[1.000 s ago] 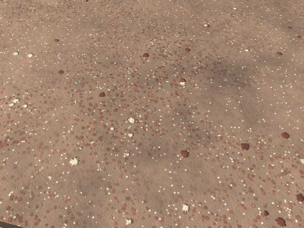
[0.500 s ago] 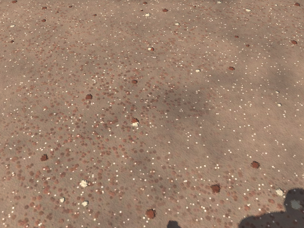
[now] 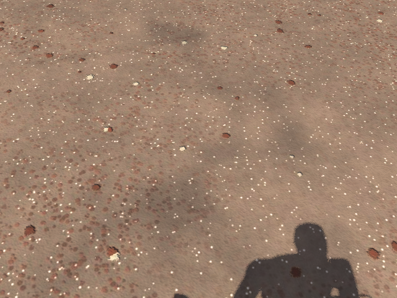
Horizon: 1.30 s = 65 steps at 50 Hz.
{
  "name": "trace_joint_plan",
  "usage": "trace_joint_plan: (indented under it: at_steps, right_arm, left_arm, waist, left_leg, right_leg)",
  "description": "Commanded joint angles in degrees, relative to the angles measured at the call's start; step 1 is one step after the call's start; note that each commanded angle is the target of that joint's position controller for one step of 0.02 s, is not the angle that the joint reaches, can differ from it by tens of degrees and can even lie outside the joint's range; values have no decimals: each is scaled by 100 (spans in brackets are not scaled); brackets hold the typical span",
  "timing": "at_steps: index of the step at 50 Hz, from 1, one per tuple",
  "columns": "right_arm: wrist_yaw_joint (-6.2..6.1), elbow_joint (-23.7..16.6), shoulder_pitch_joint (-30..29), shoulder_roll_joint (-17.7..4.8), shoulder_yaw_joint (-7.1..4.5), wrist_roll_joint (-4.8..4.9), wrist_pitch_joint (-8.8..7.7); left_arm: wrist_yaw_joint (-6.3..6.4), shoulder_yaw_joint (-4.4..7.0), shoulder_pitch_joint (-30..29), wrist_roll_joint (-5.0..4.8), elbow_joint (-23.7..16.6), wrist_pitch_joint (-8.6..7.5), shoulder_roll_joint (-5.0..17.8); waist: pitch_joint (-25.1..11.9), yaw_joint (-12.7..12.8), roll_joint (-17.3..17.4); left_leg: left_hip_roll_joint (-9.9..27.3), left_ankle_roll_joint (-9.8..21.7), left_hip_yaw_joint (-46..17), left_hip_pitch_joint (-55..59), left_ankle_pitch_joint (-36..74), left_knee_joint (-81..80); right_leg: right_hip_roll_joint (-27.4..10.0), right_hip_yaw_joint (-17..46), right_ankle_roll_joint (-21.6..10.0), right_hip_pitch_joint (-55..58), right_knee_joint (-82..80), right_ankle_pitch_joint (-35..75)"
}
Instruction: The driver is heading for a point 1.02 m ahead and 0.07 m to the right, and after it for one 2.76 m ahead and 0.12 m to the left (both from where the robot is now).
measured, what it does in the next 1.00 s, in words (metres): walks ahead: right foot, then left foot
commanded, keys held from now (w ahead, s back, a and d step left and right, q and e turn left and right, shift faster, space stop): w+e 0.44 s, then w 0.18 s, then w+q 0.38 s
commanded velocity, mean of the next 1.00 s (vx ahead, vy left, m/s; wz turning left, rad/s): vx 0.50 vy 0.00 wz -0.27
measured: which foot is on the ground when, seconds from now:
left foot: down 0.00-0.36, up 0.38-0.86, down 0.88-1.00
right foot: up 0.00-0.34, down 0.36-0.90, up 0.92-1.00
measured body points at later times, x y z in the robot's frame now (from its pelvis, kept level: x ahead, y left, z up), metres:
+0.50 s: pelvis +0.26 -0.08 -0.01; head +0.30 -0.10 +0.44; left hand +0.48 +0.14 -0.10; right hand +0.29 -0.38 -0.12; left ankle +0.23 +0.09 -0.65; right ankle +0.29 -0.16 -0.74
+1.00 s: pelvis +0.57 -0.10 -0.01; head +0.60 -0.10 +0.44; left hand +0.72 +0.15 -0.12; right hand +0.64 -0.40 -0.10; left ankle +0.65 -0.05 -0.74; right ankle +0.42 -0.21 -0.65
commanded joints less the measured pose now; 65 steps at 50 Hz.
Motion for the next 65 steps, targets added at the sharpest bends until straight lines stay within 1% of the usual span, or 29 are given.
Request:
trace_joint_plan:
  at_steps: [1, 9, 13, 15, 17, 18, 19, 20, 21, 22, 23, 25, 27, 32, 35, 39, 42, 43, 44, 45, 46, 47, 48, 49, 50, 54, 59, 62, 65]
  right_arm:
    - [-26, -136, 142, -673, -190, 30, -83]
    - [-64, 251, 264, -1076, -299, 64, 1]
    - [-57, 442, 489, -1270, -360, 174, 113]
    - [-84, 456, 453, -1441, -417, 232, 178]
    - [-131, 427, 345, -1511, -436, 281, 252]
    - [-155, 355, 410, -1305, -350, 180, 228]
    - [-57, -3, 1002, -421, -53, -100, 104]
    - [25, -71, 479, -828, -83, 82, -114]
    - [66, -256, -158, -1135, -172, 310, -221]
    - [42, -295, -270, -1046, -127, 271, -279]
    - [7, -188, -205, -1029, -137, 130, -275]
    - [20, -66, 58, -1036, -175, 55, -138]
    - [22, -8, 101, -834, -130, 9, -26]
    - [72, -189, -827, -511, 11, 37, -1]
    - [154, -269, -1259, -516, 34, 155, -23]
    - [285, -470, -1556, -612, 13, 184, -29]
    - [335, -416, -1043, -778, -70, 167, -8]
    - [310, -238, -377, -943, -182, 139, 4]
    - [268, -71, 433, -1236, -312, 131, 24]
    - [241, -65, 999, -1850, -466, 92, 39]
    - [263, 20, 1210, -1484, -386, 218, 59]
    - [234, -44, 975, -1196, -287, 216, 79]
    - [202, -142, 644, -1106, -266, 166, 103]
    - [185, -196, 372, -1019, -233, 131, 128]
    - [161, -259, 207, -907, -188, 81, 123]
    - [61, -314, 133, -986, -221, 109, 131]
    - [-80, -135, 508, -1135, -289, 198, 215]
    - [-114, -19, 809, -1130, -301, 241, 288]
    - [-143, -13, 831, -1099, -316, 230, 353]
  left_arm:
    - [-38, 113, -263, -14, -592, -26, 281]
    - [-222, 0, -1306, 22, -842, -81, 28]
    - [-351, 15, -1764, -5, -1057, -86, 76]
    - [-370, 109, -1577, 36, -1084, -60, 256]
    - [-315, 353, -313, 42, -790, -13, 653]
    - [-206, 543, 707, 18, -526, 45, 1034]
    - [-144, 623, 536, -47, -558, 7, 1756]
    - [-167, 491, 785, -13, -733, -87, 1326]
    - [-188, 385, 598, 47, -636, -173, 1007]
    - [-182, 337, 276, 39, -626, -216, 875]
    - [-168, 262, -136, 59, -665, -222, 664]
    - [-132, 170, -495, 170, -737, -247, 452]
    - [-96, 164, -434, 144, -589, -300, 491]
    - [8, 181, -104, 106, -253, -313, 659]
    - [-15, 184, 198, 91, -23, -342, 732]
    - [-13, 219, 423, 94, 269, -293, 783]
    - [43, 258, 240, 110, 305, -212, 891]
    - [72, 244, 121, 126, 270, -166, 878]
    - [130, 182, 134, 181, 178, -150, 765]
    - [86, 20, 797, 242, -26, -258, 315]
    - [31, -39, 649, 242, 30, -395, 265]
    - [-53, 44, 144, 42, -119, -517, 661]
    - [-73, 25, -311, -16, -247, -593, 665]
    - [-56, 30, -558, 93, -312, -632, 636]
    - [-25, 68, -540, 197, -317, -616, 647]
    - [24, 33, -400, 261, -315, -461, 415]
    - [1, -75, -1463, 218, -528, -497, 151]
    - [-69, -49, -1894, 132, -627, -565, 240]
    - [-115, 42, -1852, 98, -621, -635, 437]
  waist:
    - [60, -98, 1021]
    - [287, -353, 662]
    - [455, -416, 667]
    - [234, -186, 824]
    - [-480, 586, 789]
    - [-993, 1038, 396]
    - [-1456, 284, -1314]
    - [-2369, 741, -754]
    - [-1472, 827, -411]
    - [-923, 575, -23]
    - [-592, 303, 203]
    - [-414, -17, 39]
    - [-317, -70, 76]
    - [42, 277, -6]
    - [214, 522, -61]
    - [397, 575, -28]
    - [28, 238, -158]
    - [-416, -130, -92]
    - [-986, -475, 128]
    - [-1831, -305, 1339]
    - [-2169, -438, 1707]
    - [-1488, -540, 1266]
    - [-896, -485, 768]
    - [-397, -324, 397]
    - [-256, -129, 431]
    - [-161, 111, 672]
    - [-13, -255, 737]
    - [-4, -395, 776]
    - [-32, -267, 924]
  left_leg:
    - [1516, 888, -1375, 987, 333, -1525]
    - [1484, 794, 110, 1302, 1468, -1671]
    - [1670, 651, 455, 1840, 2057, -1452]
    - [1687, 537, 689, 2080, 3889, -803]
    - [1492, 334, 979, 1761, 5071, 971]
    - [1284, 107, 977, 472, 3766, 2581]
    - [183, -256, 655, -2215, -1896, 4729]
    - [-19, -211, -707, -2843, -2290, 5458]
    - [259, -97, -766, -3291, -1680, 5380]
    - [489, -42, -734, -3105, -1161, 4868]
    - [687, -87, -704, -2716, -878, 4376]
    - [856, -189, -686, -2006, -583, 3934]
    - [842, -352, -528, -1830, -381, 3517]
    - [661, -444, -370, -1686, 1540, 1523]
    - [565, -303, -326, -1614, 2105, 897]
    - [499, 75, -393, -2210, 1349, 532]
    - [148, 376, -133, -1458, 584, 460]
    - [-109, 525, 86, -511, 685, 347]
    - [125, 754, -372, 887, 1032, 442]
    - [1526, 1777, -3005, 3166, 440, 300]
    - [1949, 2110, -4846, 3862, -496, -716]
    - [1848, 1800, -4334, 3463, -1095, -875]
    - [1639, 1616, -3680, 2682, -919, -944]
    - [1439, 1530, -3173, 1875, -362, -1057]
    - [1256, 1469, -2845, 1359, 211, -1164]
    - [946, 1556, -2214, 512, 1350, -1389]
    - [531, 1169, -1771, 57, 1083, -1290]
    - [640, 1092, -2123, 311, 772, -1039]
    - [820, 969, -2645, 840, 705, -565]
  right_leg:
    - [-513, 205, 58, -1246, -203, 346]
    - [-493, -210, 60, -1130, -2373, 2091]
    - [-359, -523, -196, -950, -3050, 1755]
    - [-42, -821, -437, -397, -3185, 1168]
    - [427, -1040, -795, 1371, -3601, 1233]
    - [162, -348, -1064, 3159, -3692, 1382]
    - [-1453, 2866, -2117, 5124, -4027, 725]
    - [-1891, 4492, -2456, 5397, -4992, -408]
    - [-1715, 3685, -2102, 4822, -5166, -116]
    - [-1478, 3014, -1904, 3950, -5177, 392]
    - [-1280, 2412, -1742, 3153, -5199, 1104]
    - [-1056, 1832, -1678, 2233, -5424, 2061]
    - [-979, 1392, -1708, 1787, -5566, 2699]
    - [-602, 533, -1328, 1537, -5723, 2385]
    - [-830, 517, -1247, 1841, -5817, 1820]
    - [-1284, 492, -1127, 2959, -5510, 2284]
    - [-1276, 163, -877, 3331, -4763, 4303]
    - [-1056, -112, -730, 3219, -3897, 5265]
    - [-814, -379, -505, 2488, -2635, 4961]
    - [11, -611, -7, 196, -349, 2493]
    - [554, 69, 104, -989, 552, -1050]
    - [180, 422, -2, -1569, 874, -842]
    - [-61, 316, -70, -1612, 620, -408]
    - [-239, 219, -71, -1507, 107, -125]
    - [-396, 227, -41, -1150, -320, 120]
    - [-389, 38, 285, -729, -1227, 485]
    - [-57, -29, 473, -176, -3199, 2282]
    - [105, 64, 434, 62, -3753, 2467]
    - [122, 216, 255, 281, -4125, 1928]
